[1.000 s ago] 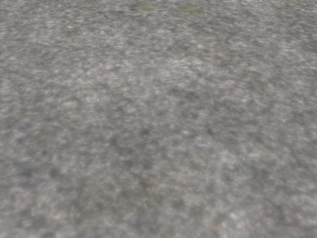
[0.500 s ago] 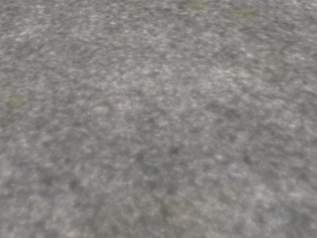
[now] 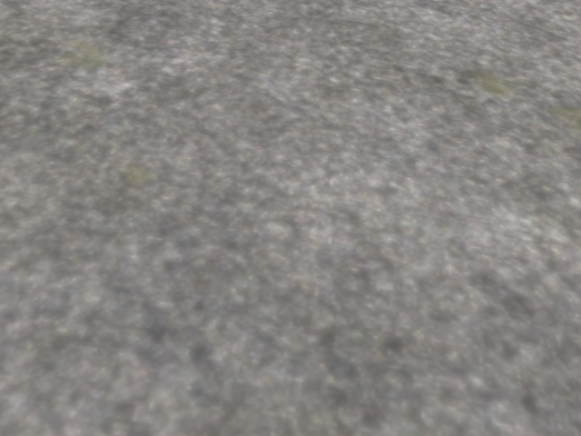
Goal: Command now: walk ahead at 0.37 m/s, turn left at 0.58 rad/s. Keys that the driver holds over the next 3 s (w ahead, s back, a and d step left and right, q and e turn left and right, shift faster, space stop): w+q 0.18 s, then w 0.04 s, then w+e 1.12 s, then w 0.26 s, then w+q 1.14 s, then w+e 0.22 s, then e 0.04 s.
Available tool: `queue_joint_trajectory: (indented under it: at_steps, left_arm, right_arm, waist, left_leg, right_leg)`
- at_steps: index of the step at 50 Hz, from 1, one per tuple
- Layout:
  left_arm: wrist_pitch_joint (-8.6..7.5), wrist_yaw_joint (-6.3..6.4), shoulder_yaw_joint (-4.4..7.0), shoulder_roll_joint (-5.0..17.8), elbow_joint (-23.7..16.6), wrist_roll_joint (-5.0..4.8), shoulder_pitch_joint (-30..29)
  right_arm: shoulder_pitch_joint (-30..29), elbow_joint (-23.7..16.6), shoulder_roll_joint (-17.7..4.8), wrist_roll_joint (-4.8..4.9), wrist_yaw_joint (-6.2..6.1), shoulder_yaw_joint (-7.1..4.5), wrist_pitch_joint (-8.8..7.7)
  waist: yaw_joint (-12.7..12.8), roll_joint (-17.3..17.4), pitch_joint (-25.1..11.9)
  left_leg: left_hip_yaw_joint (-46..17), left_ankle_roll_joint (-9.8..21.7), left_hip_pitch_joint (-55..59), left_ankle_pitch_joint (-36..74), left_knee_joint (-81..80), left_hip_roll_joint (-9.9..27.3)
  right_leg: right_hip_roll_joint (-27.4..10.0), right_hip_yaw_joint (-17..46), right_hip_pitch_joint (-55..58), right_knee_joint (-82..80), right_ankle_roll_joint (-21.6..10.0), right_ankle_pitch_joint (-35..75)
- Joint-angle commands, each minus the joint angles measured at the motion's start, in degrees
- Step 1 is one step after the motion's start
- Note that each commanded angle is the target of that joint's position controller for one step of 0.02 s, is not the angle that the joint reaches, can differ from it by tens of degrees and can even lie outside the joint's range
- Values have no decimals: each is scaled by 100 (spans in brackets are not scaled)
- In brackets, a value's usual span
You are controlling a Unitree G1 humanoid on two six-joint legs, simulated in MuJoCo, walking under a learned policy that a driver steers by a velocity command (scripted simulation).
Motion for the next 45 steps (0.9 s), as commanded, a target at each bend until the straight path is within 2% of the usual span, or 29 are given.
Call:
queue_joint_trajectory:
  at_steps: [1,3,5,6,7,8,9,10,11,12,14,18,21,24,26,27,28,29,30,31,32,33,34,35,36,37,39,42,45]
  left_arm:
    - [-194,-66,-2,318,-555,-58,-783]
    - [-254,-90,9,413,-559,-98,-702]
    - [-325,-93,42,491,-472,-121,-368]
    - [-352,-74,69,516,-368,-101,-55]
    - [-370,-35,126,643,-234,-66,457]
    - [-367,21,195,946,-92,37,1301]
    - [-317,-14,302,1491,49,153,1668]
    - [-326,-42,215,1115,-37,76,1339]
    - [-316,-28,107,725,-76,19,1157]
    - [-307,-32,32,527,-91,42,1039]
    - [-270,-9,-57,362,-14,71,956]
    - [-231,36,-53,510,73,-49,1147]
    - [-157,87,-23,686,155,-96,1416]
    - [-79,112,-16,761,242,-155,1757]
    - [-34,137,1,810,256,-174,1773]
    - [-18,145,13,847,243,-169,1716]
    - [-16,142,-8,786,221,-138,1713]
    - [-35,122,-92,556,112,-51,1641]
    - [-99,119,-278,-80,-85,22,2097]
    - [-157,121,-282,42,-115,-142,2306]
    - [-137,129,-120,560,-124,-264,1944]
    - [-107,131,-104,575,-194,-249,1573]
    - [-63,130,-99,498,-212,-180,1420]
    - [9,127,-70,416,-203,-125,1391]
    - [78,106,-92,273,-226,-138,1469]
    - [138,93,-117,149,-253,-136,1430]
    - [207,88,-115,91,-377,-107,1231]
    - [195,-3,-156,34,-562,-66,816]
    - [153,-138,-212,-2,-767,-65,207]
  right_arm:
    - [1,-333,-1198,50,-13,-367,-56]
    - [7,-328,-1168,54,12,-358,-32]
    - [-109,-350,-1053,52,27,-319,-5]
    - [-175,-373,-907,49,27,-270,9]
    - [-233,-402,-647,28,24,-190,4]
    - [-200,-460,-176,-38,35,-48,-11]
    - [-120,-840,-266,130,17,-56,-92]
    - [-38,-667,-760,165,2,-157,-133]
    - [-202,-565,-901,122,20,-207,-129]
    - [-210,-448,-792,56,27,-192,-136]
    - [-493,-524,-607,-2,94,-148,-217]
    - [-1104,-759,-315,-100,143,-13,-350]
    - [-1646,-888,-119,-48,229,83,-445]
    - [-1959,-964,-261,39,324,39,-493]
    - [-1864,-964,-453,63,341,-42,-519]
    - [-1595,-893,-566,60,323,-103,-526]
    - [-1025,-718,-751,28,270,-216,-520]
    - [-189,-584,-1013,-56,202,-324,-507]
    - [565,-502,-1544,-205,147,-444,-436]
    - [667,-402,-1302,-188,198,-380,-398]
    - [292,-388,-870,-126,207,-252,-393]
    - [-48,-384,-654,-85,208,-181,-391]
    - [-369,-335,-469,-94,230,-122,-400]
    - [-606,-298,-320,-131,245,-86,-433]
    - [-765,-248,-370,-153,244,-114,-468]
    - [-853,-196,-354,-137,244,-135,-517]
    - [-897,-86,-446,-139,224,-185,-580]
    - [-836,69,-626,-133,181,-251,-578]
    - [-684,195,-848,-84,130,-317,-527]
  waist:
    - [-135,943,91]
    - [-99,960,63]
    - [117,973,19]
    - [306,921,-50]
    - [548,785,-232]
    - [796,-143,-773]
    - [623,-1561,-704]
    - [567,-1102,-216]
    - [563,-860,174]
    - [485,-610,238]
    - [375,-553,419]
    - [457,-499,406]
    - [616,-480,357]
    - [663,-535,302]
    - [462,-601,245]
    - [243,-594,117]
    - [-64,-503,-225]
    - [-500,-327,-879]
    - [-522,1041,-1948]
    - [-436,1903,-2319]
    - [-401,1266,-1307]
    - [-306,994,-693]
    - [-134,780,-300]
    - [29,797,-33]
    - [178,953,63]
    - [230,850,160]
    - [299,633,281]
    - [233,434,363]
    - [24,320,491]
  left_leg:
    - [-1485,945,72,-1084,-771,1180]
    - [-1757,929,-66,-1223,-648,1189]
    - [-1914,828,-254,-1311,-382,1081]
    - [-1869,703,-473,-1337,-95,885]
    - [-1654,497,-958,-1474,491,627]
    - [-891,160,-1756,-2012,2261,97]
    - [-295,20,-3410,-2444,3645,-305]
    - [-407,-49,-3812,-2029,4422,152]
    - [-371,-74,-3922,-1492,4623,265]
    - [-304,-101,-3738,-1081,4618,341]
    - [-129,-144,-3517,-562,4289,562]
    - [480,-419,-3179,136,3051,679]
    - [646,-542,-2416,746,1766,448]
    - [616,-529,-1813,1063,1173,273]
    - [499,-381,-1363,971,839,258]
    - [535,-259,-842,921,654,224]
    - [613,-104,90,835,501,167]
    - [209,166,1491,757,673,711]
    - [-1715,783,3579,222,687,2239]
    - [-3434,1196,3496,-861,-157,2757]
    - [-2775,999,2749,-1288,-339,2505]
    - [-1930,853,2039,-976,-439,2254]
    - [-1349,781,1383,-482,-640,1991]
    - [-835,691,883,-90,-863,1762]
    - [-553,721,513,158,-1048,1746]
    - [-294,763,324,482,-1187,1732]
    - [154,799,245,939,-1341,1737]
    - [810,764,361,1333,-1395,1663]
    - [1299,646,466,1361,-1426,1659]
  right_leg:
    - [125,-46,-94,-615,51,-61]
    - [154,-10,314,-821,-5,-145]
    - [163,-41,953,-1174,-133,-77]
    - [145,-95,1506,-1427,-205,32]
    - [-166,93,2354,-1537,-339,-35]
    - [-1247,1227,3554,-1746,-685,-821]
    - [-2300,3641,4042,-2499,-1449,-2887]
    - [-2324,3762,3651,-2677,-1560,-3493]
    - [-2016,3049,3345,-2648,-1392,-3034]
    - [-1686,2467,3082,-2669,-1277,-2385]
    - [-1351,1761,2613,-2824,-1289,-1301]
    - [-1038,1071,2335,-3012,-1469,343]
    - [-878,676,2093,-2865,-1370,1012]
    - [-1079,877,2123,-2691,-1311,1020]
    - [-1231,1074,2265,-2468,-1171,1080]
    - [-1204,1022,2226,-2176,-1073,1441]
    - [-953,839,2070,-1509,-931,2011]
    - [-646,643,1391,-250,-729,1542]
    - [87,77,-371,1879,-365,-623]
    - [168,354,-1154,2996,-324,-2436]
    - [-153,430,-1576,3455,-347,-2045]
    - [-370,255,-1611,3427,-356,-1567]
    - [-520,199,-1430,3216,-329,-1234]
    - [-652,227,-1192,2995,-324,-977]
    - [-720,199,-925,2918,-278,-822]
    - [-750,171,-873,2851,-233,-716]
    - [-756,203,-1025,2566,-173,-374]
    - [-733,140,-1053,1537,-166,551]
    - [-633,-177,-798,591,-256,1155]
Next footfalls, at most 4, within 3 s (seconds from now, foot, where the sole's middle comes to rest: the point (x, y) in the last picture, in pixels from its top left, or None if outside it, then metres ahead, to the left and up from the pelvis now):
0.14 right None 0.16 -0.15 -0.79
0.58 left None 0.40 0.15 -0.79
1.08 right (333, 370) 0.66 -0.14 -0.79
1.58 left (295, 257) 1.00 -0.06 -0.79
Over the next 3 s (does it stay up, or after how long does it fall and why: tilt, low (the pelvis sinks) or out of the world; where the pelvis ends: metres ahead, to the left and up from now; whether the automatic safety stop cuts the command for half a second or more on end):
stays up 1.55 -0.24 -0.02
